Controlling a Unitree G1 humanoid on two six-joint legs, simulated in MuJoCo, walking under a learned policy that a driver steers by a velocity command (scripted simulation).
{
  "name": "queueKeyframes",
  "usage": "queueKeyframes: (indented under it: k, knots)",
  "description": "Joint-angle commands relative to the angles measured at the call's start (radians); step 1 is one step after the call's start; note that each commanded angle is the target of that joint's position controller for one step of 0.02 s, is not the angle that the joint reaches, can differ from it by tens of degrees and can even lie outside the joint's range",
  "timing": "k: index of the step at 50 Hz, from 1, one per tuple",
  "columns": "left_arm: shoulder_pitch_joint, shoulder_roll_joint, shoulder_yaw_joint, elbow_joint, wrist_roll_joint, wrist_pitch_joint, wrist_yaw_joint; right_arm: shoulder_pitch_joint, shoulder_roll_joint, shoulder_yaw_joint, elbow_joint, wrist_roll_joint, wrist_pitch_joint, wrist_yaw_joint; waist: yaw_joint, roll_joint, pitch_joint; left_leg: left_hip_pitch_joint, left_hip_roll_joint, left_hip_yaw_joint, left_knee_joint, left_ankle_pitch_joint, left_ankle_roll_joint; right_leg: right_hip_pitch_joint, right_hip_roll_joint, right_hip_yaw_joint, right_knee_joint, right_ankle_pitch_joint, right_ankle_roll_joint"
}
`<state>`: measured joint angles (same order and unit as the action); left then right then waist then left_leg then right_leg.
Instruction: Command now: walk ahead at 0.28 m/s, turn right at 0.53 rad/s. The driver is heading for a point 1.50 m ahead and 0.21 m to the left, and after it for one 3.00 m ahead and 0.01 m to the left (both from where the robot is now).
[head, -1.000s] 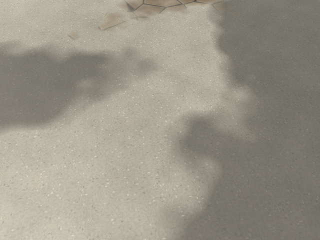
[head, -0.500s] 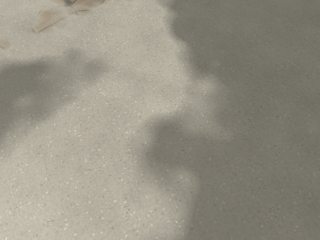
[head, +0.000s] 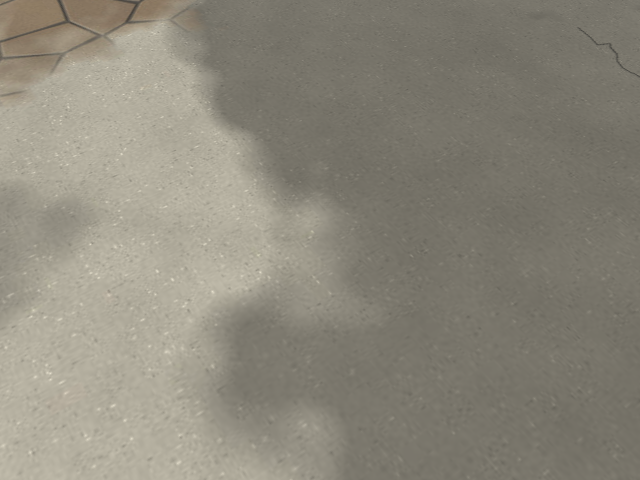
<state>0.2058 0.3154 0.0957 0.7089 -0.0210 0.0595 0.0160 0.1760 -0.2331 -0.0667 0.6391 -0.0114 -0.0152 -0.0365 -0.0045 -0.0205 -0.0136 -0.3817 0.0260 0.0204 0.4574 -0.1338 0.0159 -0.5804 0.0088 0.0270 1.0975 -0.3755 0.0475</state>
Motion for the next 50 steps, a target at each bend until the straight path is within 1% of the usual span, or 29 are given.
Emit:
queueKeyframes:
  k: [1,5,8,9,10,11,12,13,14,15,17,19,22,26,28,30,31,32,33,34,35,36,37,38,39,42,46,48,50]
  knots:
    - [-0.032,0.024,-0.002,-0.076,0.009,-0.026,-0.016,0.002,-0.183,-0.060,-0.053,0.011,-0.026,-0.003,-0.015,0.176,-0.096,0.143,0.242,-0.235,-0.255,-0.310,0.158,-0.008,-0.044,-0.016,-0.141,0.026,-0.025]
    - [0.005,0.024,-0.007,-0.038,0.013,-0.046,-0.032,0.006,-0.205,-0.069,-0.019,0.034,-0.036,0.023,0.004,0.188,-0.081,0.057,0.248,-0.184,-0.266,-0.329,0.163,0.209,-0.021,-0.070,-0.374,-0.008,-0.077]
    - [0.114,0.017,-0.004,0.028,0.011,-0.060,-0.036,0.001,-0.178,-0.059,0.004,0.044,-0.023,0.035,0.060,0.137,-0.048,-0.051,0.198,-0.120,-0.170,-0.420,0.126,0.430,0.027,-0.122,-0.616,0.084,-0.125]
    - [0.187,0.027,-0.001,0.054,0.010,-0.066,-0.032,-0.014,-0.129,-0.043,0.004,0.035,-0.022,0.036,0.089,0.086,-0.044,-0.154,0.152,-0.063,-0.040,-0.413,0.080,0.553,-0.009,-0.053,-0.658,0.043,-0.148]
    - [0.275,0.098,0.012,0.065,0.014,-0.073,-0.019,-0.047,-0.031,-0.012,-0.024,0.009,-0.031,0.049,0.108,-0.148,-0.054,-0.355,0.047,0.066,0.350,-0.405,-0.016,0.677,-0.254,0.309,-0.800,-0.123,-0.221]
    - [0.258,0.224,0.035,0.044,0.022,-0.082,-0.022,-0.058,-0.086,-0.028,-0.070,0.026,-0.051,0.044,0.095,-0.238,0.022,-0.594,-0.016,0.017,0.520,-0.425,-0.020,0.646,-0.408,0.625,-0.914,-0.336,-0.367]
    - [0.230,0.182,0.028,0.034,0.030,-0.100,-0.020,-0.112,-0.154,-0.040,-0.079,0.054,-0.068,0.039,0.112,-0.169,0.076,-0.651,0.040,-0.068,0.612,-0.346,-0.005,0.593,-0.401,0.646,-0.954,-0.420,-0.385]
    - [0.180,0.132,0.009,0.030,0.026,-0.114,-0.018,-0.095,-0.174,-0.047,-0.068,0.056,-0.072,0.041,0.076,-0.155,0.106,-0.682,0.062,-0.083,0.625,-0.230,0.003,0.594,-0.363,0.562,-0.942,-0.337,-0.346]
    - [0.147,0.098,-0.004,0.025,0.023,-0.120,-0.017,-0.074,-0.166,-0.046,-0.043,0.034,-0.074,0.039,0.059,-0.129,0.088,-0.649,0.077,-0.081,0.615,-0.156,-0.002,0.580,-0.319,0.466,-0.931,-0.210,-0.309]
    - [0.115,0.084,-0.010,0.022,0.018,-0.120,-0.015,-0.061,-0.167,-0.048,-0.034,0.016,-0.076,0.039,0.043,-0.112,0.079,-0.605,0.085,-0.080,0.575,-0.084,-0.012,0.558,-0.282,0.383,-0.938,-0.096,-0.283]
    - [0.125,0.068,-0.018,0.031,0.021,-0.123,-0.007,-0.059,-0.135,-0.040,-0.022,0.008,-0.076,0.047,0.037,-0.086,0.052,-0.524,0.077,-0.053,0.523,0.047,-0.032,0.539,-0.236,0.257,-0.951,0.122,-0.259]
    - [0.146,0.068,-0.019,0.051,0.018,-0.124,-0.002,-0.078,-0.101,-0.025,-0.020,0.014,-0.074,0.055,0.042,-0.075,0.042,-0.456,0.064,-0.033,0.423,0.144,-0.039,0.529,-0.202,0.145,-0.942,0.281,-0.237]
    - [0.187,0.086,-0.015,0.080,0.018,-0.128,0.000,-0.163,-0.070,-0.005,-0.040,0.031,-0.068,0.070,0.081,-0.081,0.066,-0.373,0.041,-0.012,0.260,0.241,-0.030,0.514,-0.195,0.049,-0.947,0.342,-0.217]
    - [0.222,0.103,-0.009,0.116,0.010,-0.130,-0.005,-0.244,-0.073,0.004,-0.080,0.044,-0.066,0.100,0.105,-0.064,0.113,-0.361,0.025,-0.012,0.149,0.217,0.018,0.588,-0.252,0.007,-0.939,0.359,-0.213]
    - [0.220,0.110,-0.005,0.128,0.007,-0.126,-0.005,-0.255,-0.080,0.005,-0.096,0.044,-0.067,0.113,0.096,-0.061,0.121,-0.345,0.012,-0.003,0.121,0.150,0.053,0.638,-0.274,-0.020,-0.902,0.471,-0.200]
    - [0.202,0.137,0.003,0.124,0.006,-0.120,0.001,-0.204,-0.112,-0.008,-0.095,0.033,-0.066,0.116,0.056,-0.087,0.058,-0.217,-0.042,0.048,0.115,0.057,0.091,0.681,-0.269,-0.063,-0.786,0.844,-0.177]
    - [0.195,0.153,0.007,0.121,0.009,-0.114,0.006,-0.118,-0.143,-0.024,-0.077,0.030,-0.063,0.112,0.006,-0.103,-0.010,-0.092,-0.082,0.076,0.119,0.021,0.113,0.693,-0.257,-0.087,-0.661,1.045,-0.162]
    - [0.182,0.155,0.005,0.114,0.012,-0.108,0.012,0.041,-0.185,-0.048,-0.036,0.031,-0.059,0.103,-0.079,-0.088,-0.097,0.135,-0.117,0.087,0.084,0.054,0.146,0.625,-0.225,-0.129,-0.457,1.131,-0.134]
    - [0.194,0.136,-0.004,0.087,0.032,-0.114,0.020,0.202,-0.252,-0.070,-0.007,0.032,-0.052,0.087,-0.138,0.007,-0.213,0.482,0.018,-0.126,0.108,0.098,0.204,0.364,-0.191,-0.138,-0.160,0.855,-0.098]
    - [0.323,-0.009,-0.055,0.060,0.050,-0.139,-0.005,0.221,-0.332,-0.078,0.004,0.043,-0.059,0.092,-0.039,0.286,-0.367,0.840,0.283,-0.712,0.000,-0.169,0.401,-0.059,0.023,-0.058,0.211,-0.089,-0.038]
    - [0.209,0.097,-0.031,0.064,0.020,-0.177,-0.022,0.270,-0.233,-0.055,0.003,0.040,-0.054,0.084,-0.120,0.195,-0.414,0.858,0.287,-0.832,-0.126,-0.274,0.370,-0.161,0.013,0.108,0.298,-0.156,-0.055]
    - [0.091,0.129,-0.021,0.014,-0.017,-0.194,-0.027,0.207,-0.216,-0.046,0.003,0.029,-0.055,0.078,-0.119,0.164,-0.240,0.736,0.259,-0.684,-0.146,-0.189,0.320,-0.235,-0.028,0.093,0.291,-0.079,-0.067]
    - [0.043,0.107,-0.030,-0.003,-0.007,-0.207,-0.021,0.140,-0.213,-0.044,-0.010,0.029,-0.057,0.074,-0.081,0.041,-0.149,0.566,0.221,-0.581,-0.157,-0.073,0.297,-0.204,-0.068,0.086,0.216,-0.002,-0.075]
    - [0.030,0.102,-0.026,-0.003,0.015,-0.208,-0.014,0.082,-0.199,-0.039,-0.023,0.023,-0.058,0.072,-0.038,-0.003,-0.083,0.420,0.189,-0.503,-0.174,0.040,0.288,-0.154,-0.094,0.077,0.136,0.036,-0.069]
    - [0.050,0.103,-0.020,-0.005,0.024,-0.196,-0.010,0.048,-0.179,-0.032,-0.036,0.009,-0.061,0.069,0.002,0.025,-0.066,0.320,0.161,-0.456,-0.200,0.108,0.286,-0.081,-0.117,0.085,0.100,0.059,-0.064]
    - [0.074,0.076,-0.022,-0.012,0.037,-0.162,-0.003,0.027,-0.165,-0.028,-0.033,0.024,-0.066,0.058,0.040,0.065,-0.027,0.164,0.127,-0.377,-0.251,0.156,0.297,-0.034,-0.124,0.059,-0.013,0.088,-0.020]
    - [-0.090,0.032,-0.038,-0.064,0.045,-0.160,-0.003,0.070,-0.201,-0.038,-0.009,0.030,-0.058,0.037,-0.008,0.070,0.029,0.048,0.049,-0.277,-0.249,0.123,0.246,0.010,-0.082,0.031,-0.325,0.357,0.016]
    - [-0.167,0.021,-0.044,-0.079,0.037,-0.169,-0.013,0.107,-0.211,-0.041,0.006,0.035,-0.050,0.031,-0.044,0.082,0.021,0.032,0.032,-0.275,-0.229,0.068,0.217,0.089,-0.040,0.021,-0.462,0.475,0.019]
    - [-0.211,0.037,-0.039,-0.094,0.022,-0.174,-0.021,0.144,-0.217,-0.044,0.023,0.042,-0.044,0.030,-0.061,0.094,0.016,0.067,0.052,-0.324,-0.201,0.013,0.209,0.118,-0.021,0.038,-0.522,0.492,0.020]
